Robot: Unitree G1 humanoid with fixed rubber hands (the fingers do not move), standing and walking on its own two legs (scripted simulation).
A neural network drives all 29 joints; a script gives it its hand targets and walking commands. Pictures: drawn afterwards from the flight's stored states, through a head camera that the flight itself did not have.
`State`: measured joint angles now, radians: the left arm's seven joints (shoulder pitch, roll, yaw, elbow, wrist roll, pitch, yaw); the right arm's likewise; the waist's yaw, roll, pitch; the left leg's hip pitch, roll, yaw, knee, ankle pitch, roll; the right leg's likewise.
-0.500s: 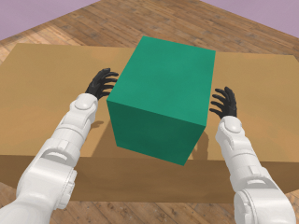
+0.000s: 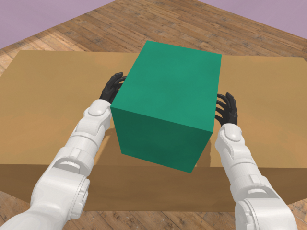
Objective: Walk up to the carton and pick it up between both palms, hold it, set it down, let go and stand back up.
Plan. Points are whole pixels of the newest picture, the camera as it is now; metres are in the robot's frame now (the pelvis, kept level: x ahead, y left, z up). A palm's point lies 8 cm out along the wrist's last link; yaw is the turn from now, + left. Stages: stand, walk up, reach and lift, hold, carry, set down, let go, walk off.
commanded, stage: reach and lift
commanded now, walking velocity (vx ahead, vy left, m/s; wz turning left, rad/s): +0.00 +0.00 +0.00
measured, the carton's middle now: (168, 106) +0.45 -0.05 +0.05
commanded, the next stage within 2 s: none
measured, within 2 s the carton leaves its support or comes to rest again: leaves its support in 1.50 s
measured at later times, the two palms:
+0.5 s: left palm (110, 100) +0.44 +0.11 +0.09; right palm (223, 126) +0.37 -0.19 +0.05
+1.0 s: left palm (119, 104) +0.43 +0.08 +0.09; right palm (233, 132) +0.35 -0.21 +0.05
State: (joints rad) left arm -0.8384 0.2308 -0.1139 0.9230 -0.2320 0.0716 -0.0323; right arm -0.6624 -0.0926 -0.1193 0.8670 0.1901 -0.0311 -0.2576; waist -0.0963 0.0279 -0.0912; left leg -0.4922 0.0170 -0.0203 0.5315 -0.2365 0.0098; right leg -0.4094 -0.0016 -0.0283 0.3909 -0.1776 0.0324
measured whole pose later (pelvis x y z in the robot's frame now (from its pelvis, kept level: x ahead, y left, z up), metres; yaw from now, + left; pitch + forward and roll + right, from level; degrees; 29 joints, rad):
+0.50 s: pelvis +0.00 +0.00 +0.00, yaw +0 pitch +11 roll -2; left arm -0.84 0.12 0.15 0.97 0.01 -0.01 -0.10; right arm -0.65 0.05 -0.33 0.90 -0.03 -0.15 -0.29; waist -0.10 0.02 -0.11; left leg -0.49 0.02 -0.02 0.52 -0.23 0.01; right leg -0.41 0.00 -0.03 0.39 -0.18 0.03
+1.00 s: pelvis +0.00 -0.02 +0.01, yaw +0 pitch +9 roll -1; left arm -0.82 0.10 0.14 1.11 0.02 -0.12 -0.09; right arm -0.56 0.07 -0.33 0.83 -0.04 -0.11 -0.30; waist -0.10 0.02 -0.12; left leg -0.40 0.02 -0.02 0.43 -0.19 -0.01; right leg -0.35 0.00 -0.03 0.37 -0.17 0.02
